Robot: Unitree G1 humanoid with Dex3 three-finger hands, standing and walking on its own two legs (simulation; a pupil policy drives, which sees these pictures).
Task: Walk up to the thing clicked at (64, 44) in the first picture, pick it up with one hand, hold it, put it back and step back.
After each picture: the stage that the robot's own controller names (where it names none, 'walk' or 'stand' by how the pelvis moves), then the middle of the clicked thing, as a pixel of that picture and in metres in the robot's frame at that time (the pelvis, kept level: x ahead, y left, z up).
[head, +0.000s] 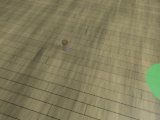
stand; (65, 45) +1.31 +0.12 -0.72
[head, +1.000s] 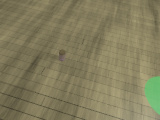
walk; (62, 55) +1.20 +0.06 -0.71
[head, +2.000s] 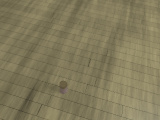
walk; (63, 87) +0.70 +0.08 -0.71
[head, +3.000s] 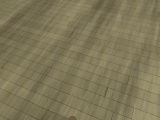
walk; out of the picture +0.44 +0.12 -0.71
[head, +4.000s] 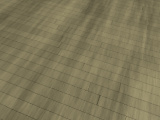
stand; out of the picture +0.37 +0.07 -0.71
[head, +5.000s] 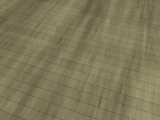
stand; out of the picture +0.34 +0.07 -0.72
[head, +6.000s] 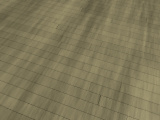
stand; out of the picture +0.35 +0.07 -0.72
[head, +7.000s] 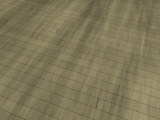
stand; out of the picture +0.36 +0.09 -0.73
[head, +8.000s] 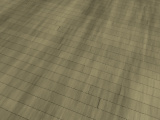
stand; out of the picture +0.34 +0.08 -0.73
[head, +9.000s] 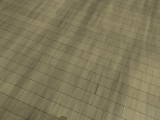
go down; out of the picture +0.36 +0.07 -0.70
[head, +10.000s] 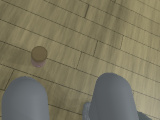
go down; (38, 57) +0.45 +0.11 -0.28
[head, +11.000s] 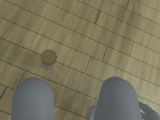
close in; (48, 60) +0.45 +0.11 -0.29
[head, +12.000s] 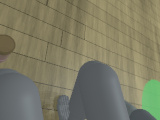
close in; (1, 49) +0.45 +0.14 -0.22
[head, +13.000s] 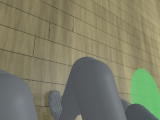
close; out of the picture +0.45 +0.15 -0.22
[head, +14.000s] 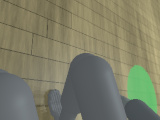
lift; out of the picture +0.44 +0.14 -0.20
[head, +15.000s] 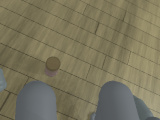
lift; (52, 67) +0.45 +0.10 -0.30
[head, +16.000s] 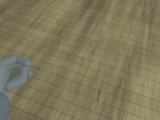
close; out of the picture +0.38 +0.06 -0.65
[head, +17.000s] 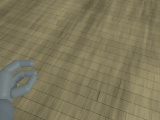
close; out of the picture +0.38 +0.08 -0.68
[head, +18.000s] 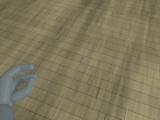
stand; out of the picture +0.38 +0.07 -0.67
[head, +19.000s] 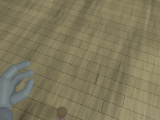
stand; (62, 113) +0.40 +0.08 -0.63
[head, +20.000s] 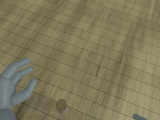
stand; (61, 106) +0.39 +0.07 -0.58
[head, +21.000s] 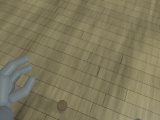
stand; (62, 107) +0.39 +0.07 -0.59
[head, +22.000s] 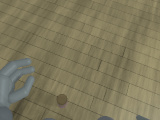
close; (62, 101) +0.40 +0.08 -0.56
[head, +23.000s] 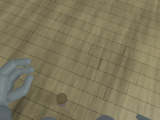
close; (62, 100) +0.40 +0.08 -0.56
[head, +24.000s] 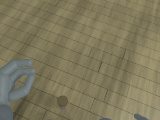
close; (62, 102) +0.39 +0.07 -0.57
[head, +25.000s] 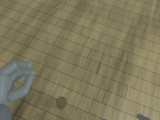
close; (61, 103) +0.39 +0.08 -0.58
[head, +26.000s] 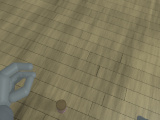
close; (61, 106) +0.39 +0.08 -0.59
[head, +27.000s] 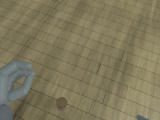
close; (61, 104) +0.39 +0.07 -0.58
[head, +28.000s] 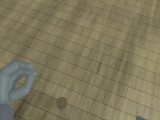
close; (62, 104) +0.40 +0.07 -0.58
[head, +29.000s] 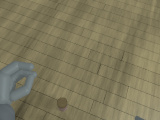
close; (62, 104) +0.40 +0.08 -0.58
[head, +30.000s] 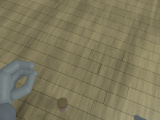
close; (62, 104) +0.39 +0.08 -0.58
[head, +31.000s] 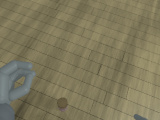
close; (62, 104) +0.40 +0.08 -0.58
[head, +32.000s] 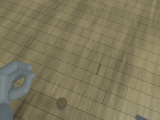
close; (62, 104) +0.40 +0.07 -0.58
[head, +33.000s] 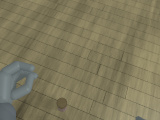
close; (62, 104) +0.40 +0.08 -0.58
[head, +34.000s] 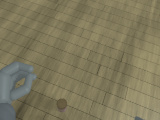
close; (62, 105) +0.39 +0.08 -0.59
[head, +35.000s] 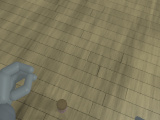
close; (62, 106) +0.39 +0.07 -0.59
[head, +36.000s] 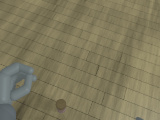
close; (61, 106) +0.39 +0.08 -0.59
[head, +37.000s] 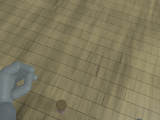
close; (61, 106) +0.39 +0.08 -0.59
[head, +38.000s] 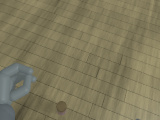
close; (61, 108) +0.39 +0.07 -0.60
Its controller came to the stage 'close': yes
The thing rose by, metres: 0.00
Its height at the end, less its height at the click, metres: +0.00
